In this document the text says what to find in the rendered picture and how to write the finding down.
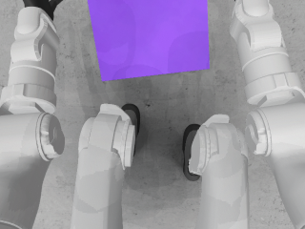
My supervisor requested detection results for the robot left shin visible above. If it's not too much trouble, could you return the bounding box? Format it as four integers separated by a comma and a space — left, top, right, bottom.
78, 104, 132, 154

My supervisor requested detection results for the carton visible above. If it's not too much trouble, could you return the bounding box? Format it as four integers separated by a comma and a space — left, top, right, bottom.
87, 0, 210, 81

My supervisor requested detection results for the robot left upper arm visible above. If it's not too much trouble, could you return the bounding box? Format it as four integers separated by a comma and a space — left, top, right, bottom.
0, 112, 66, 229

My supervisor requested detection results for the left robot hand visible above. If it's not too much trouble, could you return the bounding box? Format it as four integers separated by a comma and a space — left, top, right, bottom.
23, 0, 63, 21

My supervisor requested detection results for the robot left forearm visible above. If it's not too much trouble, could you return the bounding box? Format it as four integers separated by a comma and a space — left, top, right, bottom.
0, 7, 60, 115

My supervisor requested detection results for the robot right forearm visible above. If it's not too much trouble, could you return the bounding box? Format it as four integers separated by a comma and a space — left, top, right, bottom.
229, 0, 305, 108

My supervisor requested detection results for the right robot thigh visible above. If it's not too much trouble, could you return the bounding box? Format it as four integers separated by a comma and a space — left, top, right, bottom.
193, 122, 250, 229

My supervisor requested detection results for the robot right upper arm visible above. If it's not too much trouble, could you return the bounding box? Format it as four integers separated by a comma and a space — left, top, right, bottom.
244, 102, 305, 229

